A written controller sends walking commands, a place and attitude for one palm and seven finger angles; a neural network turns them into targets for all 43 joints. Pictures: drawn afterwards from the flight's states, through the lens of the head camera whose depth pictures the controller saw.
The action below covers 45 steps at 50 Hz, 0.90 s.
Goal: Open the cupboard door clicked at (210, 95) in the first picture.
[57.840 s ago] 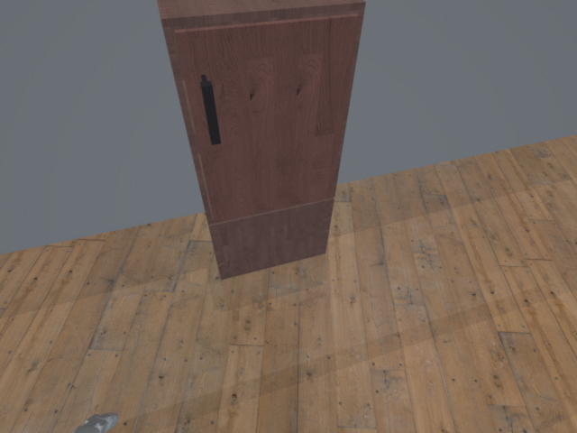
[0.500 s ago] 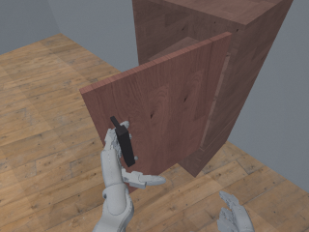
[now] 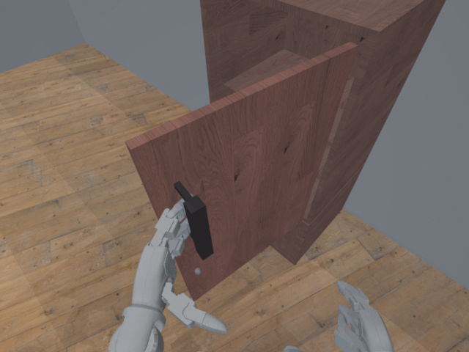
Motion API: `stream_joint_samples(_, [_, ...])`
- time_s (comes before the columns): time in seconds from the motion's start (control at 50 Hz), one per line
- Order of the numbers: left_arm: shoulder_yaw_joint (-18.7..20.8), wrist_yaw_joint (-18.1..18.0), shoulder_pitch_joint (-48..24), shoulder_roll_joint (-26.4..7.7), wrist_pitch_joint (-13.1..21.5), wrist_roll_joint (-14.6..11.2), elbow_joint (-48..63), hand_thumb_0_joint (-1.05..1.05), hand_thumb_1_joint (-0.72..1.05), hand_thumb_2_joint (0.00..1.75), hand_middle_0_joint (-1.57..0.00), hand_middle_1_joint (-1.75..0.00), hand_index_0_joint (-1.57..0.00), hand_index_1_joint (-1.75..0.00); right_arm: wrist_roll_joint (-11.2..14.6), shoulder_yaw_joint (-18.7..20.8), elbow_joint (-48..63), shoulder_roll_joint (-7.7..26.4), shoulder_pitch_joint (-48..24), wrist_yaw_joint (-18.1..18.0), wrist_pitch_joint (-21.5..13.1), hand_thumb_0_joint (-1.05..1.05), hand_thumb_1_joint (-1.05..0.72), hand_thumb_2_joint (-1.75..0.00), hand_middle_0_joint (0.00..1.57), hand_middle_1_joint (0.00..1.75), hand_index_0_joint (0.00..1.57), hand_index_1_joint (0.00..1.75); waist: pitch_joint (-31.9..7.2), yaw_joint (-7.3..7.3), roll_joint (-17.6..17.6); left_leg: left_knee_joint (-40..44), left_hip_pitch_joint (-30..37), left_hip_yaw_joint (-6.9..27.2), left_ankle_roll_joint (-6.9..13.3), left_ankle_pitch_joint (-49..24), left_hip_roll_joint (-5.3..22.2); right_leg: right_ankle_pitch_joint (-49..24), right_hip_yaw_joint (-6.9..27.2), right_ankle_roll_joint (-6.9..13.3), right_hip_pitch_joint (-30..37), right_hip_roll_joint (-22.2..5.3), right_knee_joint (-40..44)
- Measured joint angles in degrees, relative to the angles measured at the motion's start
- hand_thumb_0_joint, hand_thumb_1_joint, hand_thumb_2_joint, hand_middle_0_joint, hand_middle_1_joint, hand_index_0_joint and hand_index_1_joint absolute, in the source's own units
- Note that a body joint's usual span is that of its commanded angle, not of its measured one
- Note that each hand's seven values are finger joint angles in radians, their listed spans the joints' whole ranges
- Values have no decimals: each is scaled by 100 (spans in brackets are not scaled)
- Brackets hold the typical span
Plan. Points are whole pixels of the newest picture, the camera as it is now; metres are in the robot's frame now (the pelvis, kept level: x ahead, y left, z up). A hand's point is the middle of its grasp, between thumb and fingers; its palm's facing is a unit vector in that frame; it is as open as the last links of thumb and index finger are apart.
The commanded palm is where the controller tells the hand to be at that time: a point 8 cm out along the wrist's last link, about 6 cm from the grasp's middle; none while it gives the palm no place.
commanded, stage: slide the hand sideways off the handle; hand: left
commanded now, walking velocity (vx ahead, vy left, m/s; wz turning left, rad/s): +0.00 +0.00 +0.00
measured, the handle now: (193, 221) +0.31 +0.09 +0.07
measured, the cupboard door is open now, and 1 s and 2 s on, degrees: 81 80 80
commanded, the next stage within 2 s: draw the hand back to the body in 0.72 s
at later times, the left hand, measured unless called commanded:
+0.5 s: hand (164, 293) +0.19 +0.12 +0.07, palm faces -0.05 -1.00 -0.05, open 16.2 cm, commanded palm +0.16 +0.19 +0.07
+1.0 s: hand (127, 303) +0.17 +0.16 +0.09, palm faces -0.03 -1.00 -0.07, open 16.3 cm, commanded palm +0.14 +0.22 +0.10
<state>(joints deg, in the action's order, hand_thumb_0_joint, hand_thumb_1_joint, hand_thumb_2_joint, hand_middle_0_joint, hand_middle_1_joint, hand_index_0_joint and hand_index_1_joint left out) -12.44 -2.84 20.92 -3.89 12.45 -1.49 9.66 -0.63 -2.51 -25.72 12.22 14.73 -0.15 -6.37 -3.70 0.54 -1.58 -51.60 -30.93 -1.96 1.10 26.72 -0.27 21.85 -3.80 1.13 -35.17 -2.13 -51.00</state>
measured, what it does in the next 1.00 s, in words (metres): stands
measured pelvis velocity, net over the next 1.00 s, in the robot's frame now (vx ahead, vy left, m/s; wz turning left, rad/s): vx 0.01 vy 0.01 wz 0.01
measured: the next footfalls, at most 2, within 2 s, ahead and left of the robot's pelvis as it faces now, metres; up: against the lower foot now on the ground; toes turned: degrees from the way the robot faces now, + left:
none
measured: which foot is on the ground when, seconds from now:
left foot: down 0.00-1.00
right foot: down 0.00-1.00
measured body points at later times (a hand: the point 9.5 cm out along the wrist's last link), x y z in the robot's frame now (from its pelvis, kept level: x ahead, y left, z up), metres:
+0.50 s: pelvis +0.01 -0.01 -0.01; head +0.05 -0.02 +0.43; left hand +0.19 +0.17 +0.07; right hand +0.20 -0.23 -0.08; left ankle +0.00 +0.11 -0.69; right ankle +0.04 -0.11 -0.69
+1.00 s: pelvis +0.01 +0.01 -0.02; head +0.03 +0.00 +0.43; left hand +0.17 +0.21 +0.09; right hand +0.20 -0.21 -0.07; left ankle +0.00 +0.11 -0.69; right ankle +0.04 -0.11 -0.69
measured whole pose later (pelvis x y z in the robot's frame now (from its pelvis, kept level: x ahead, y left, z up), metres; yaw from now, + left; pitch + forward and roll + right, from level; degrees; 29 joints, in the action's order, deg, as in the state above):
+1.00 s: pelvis +0.01 +0.01 -0.02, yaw +1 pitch +7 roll -2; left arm 2.0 10.2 37.0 -12.4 13.6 -12.0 23.5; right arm 2.1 -1.2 -24.2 12.4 15.4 -3.2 -9.1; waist -5.9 1.7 -3.2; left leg -59.2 -35.8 -0.1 1.3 30.9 0.6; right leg 24.8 -5.5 0.9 -38.4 -1.5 -55.8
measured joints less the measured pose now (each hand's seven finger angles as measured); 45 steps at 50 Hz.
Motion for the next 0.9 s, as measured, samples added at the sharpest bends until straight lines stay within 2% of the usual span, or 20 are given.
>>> stream_joint_samples(0.12, [186,270,288,-275,78,-141,277,-1,-50,30,-18,-32,-18,-31,18,-12,46,20,-44,-44,-3,1,-90,-90,21,30,20,30,10,11,-46,-173,-140,49,-16,102,40,77,-48,16,-105,32,-112])
stream_joint_samples(0.28, [422,493,948,-265,154,-375,725,-1,-50,30,-18,-32,-19,-32,60,41,145,53,48,-77,-97,1,-90,-90,21,30,20,30,-85,40,-111,-266,-227,73,-32,199,51,182,-68,22,-192,39,-213])
stream_joint_samples(0.42, [686,776,1192,-461,300,-467,877,-1,-50,30,-17,-32,-18,-31,77,74,179,99,50,-142,-143,1,-90,-90,21,30,20,30,-82,71,-88,-482,-428,147,-65,294,69,286,-139,56,-360,46,-401])
stream_joint_samples(0.68, [1470,1328,1590,-670,346,-1050,896,-1,-50,30,-15,-31,-16,-30,201,187,109,110,55,-276,-167,1,-90,-90,21,30,20,30,-177,84,-127,-701,-580,225,-85,407,122,357,-212,71,-453,92,-520])
stream_joint_samples(0.8, [1418,1555,1647,-698,474,-1177,965,-1,-50,30,-15,-30,-15,-30,225,185,110,161,19,-304,-298,1,-90,-90,21,30,20,30,-156,91,-164,-826,-674,262,-49,432,109,349,-246,39,-494,77,-564])
stream_joint_samples(0.9, [1280,1490,1548,-684,363,-1081,1094,-1,-50,30,-15,-30,-15,-30,232,177,152,115,6,-292,-339,1,-90,-90,21,30,20,30,-160,99,-137,-892,-714,226,-11,444,95,335,-210,8,-538,63,-612])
